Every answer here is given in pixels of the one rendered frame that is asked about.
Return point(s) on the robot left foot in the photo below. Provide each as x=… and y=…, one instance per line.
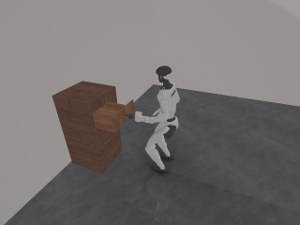
x=157, y=169

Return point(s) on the robot left upper arm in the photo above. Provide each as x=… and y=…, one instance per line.
x=162, y=99

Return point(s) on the drawer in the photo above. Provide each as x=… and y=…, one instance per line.
x=111, y=116

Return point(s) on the left robot forearm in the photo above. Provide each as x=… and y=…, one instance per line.
x=155, y=119

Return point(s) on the right robot hand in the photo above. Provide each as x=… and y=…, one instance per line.
x=158, y=111

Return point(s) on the left robot hand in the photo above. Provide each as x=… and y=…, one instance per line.
x=138, y=116

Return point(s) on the humanoid robot torso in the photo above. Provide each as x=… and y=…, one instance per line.
x=171, y=101

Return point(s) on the handle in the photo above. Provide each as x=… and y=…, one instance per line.
x=129, y=116

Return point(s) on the cabinet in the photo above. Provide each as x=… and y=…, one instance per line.
x=88, y=146

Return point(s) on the robot right upper arm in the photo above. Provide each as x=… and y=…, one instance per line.
x=176, y=93

